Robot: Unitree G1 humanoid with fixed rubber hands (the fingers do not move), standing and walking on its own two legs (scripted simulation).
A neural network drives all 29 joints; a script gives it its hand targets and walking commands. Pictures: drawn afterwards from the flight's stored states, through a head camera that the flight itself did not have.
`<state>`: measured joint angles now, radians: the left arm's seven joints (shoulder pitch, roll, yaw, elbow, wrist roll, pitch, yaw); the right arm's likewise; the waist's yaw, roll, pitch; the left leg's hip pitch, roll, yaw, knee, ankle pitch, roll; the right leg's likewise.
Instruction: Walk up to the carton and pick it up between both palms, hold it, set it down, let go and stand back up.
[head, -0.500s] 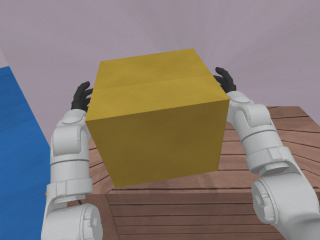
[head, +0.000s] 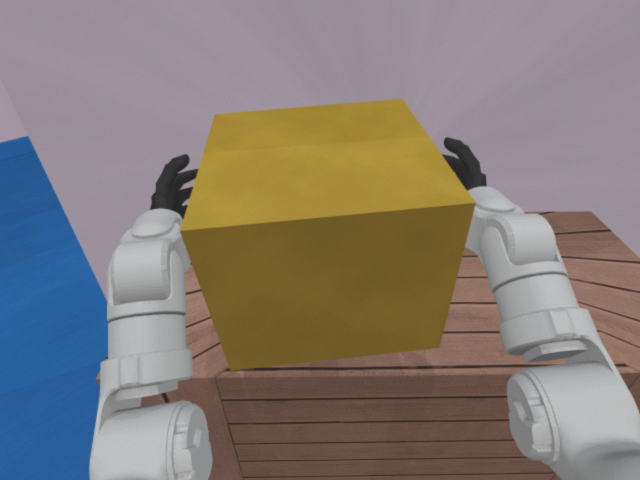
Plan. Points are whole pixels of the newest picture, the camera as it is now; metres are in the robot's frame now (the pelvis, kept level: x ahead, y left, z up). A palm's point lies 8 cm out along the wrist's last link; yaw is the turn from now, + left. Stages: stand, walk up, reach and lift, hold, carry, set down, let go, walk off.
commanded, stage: hold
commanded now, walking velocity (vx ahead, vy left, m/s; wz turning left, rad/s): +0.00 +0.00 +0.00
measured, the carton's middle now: (322, 225) +0.39 +0.01 +0.19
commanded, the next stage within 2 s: none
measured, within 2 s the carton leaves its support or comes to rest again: neither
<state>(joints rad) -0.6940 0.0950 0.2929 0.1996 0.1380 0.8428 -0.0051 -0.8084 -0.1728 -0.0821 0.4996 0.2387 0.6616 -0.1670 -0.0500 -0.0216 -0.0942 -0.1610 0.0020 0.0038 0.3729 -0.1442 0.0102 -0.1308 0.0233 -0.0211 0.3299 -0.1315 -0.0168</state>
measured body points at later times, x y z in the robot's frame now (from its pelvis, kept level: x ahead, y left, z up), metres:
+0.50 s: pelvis +0.01 +0.00 +0.00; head -0.04 +0.02 +0.45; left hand +0.40 +0.19 +0.21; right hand +0.41 -0.16 +0.22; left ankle +0.04 +0.11 -0.75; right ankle +0.03 -0.11 -0.75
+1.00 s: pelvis +0.01 +0.00 +0.00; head -0.05 +0.01 +0.45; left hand +0.38 +0.19 +0.21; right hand +0.40 -0.16 +0.23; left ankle +0.04 +0.11 -0.75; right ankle +0.03 -0.11 -0.75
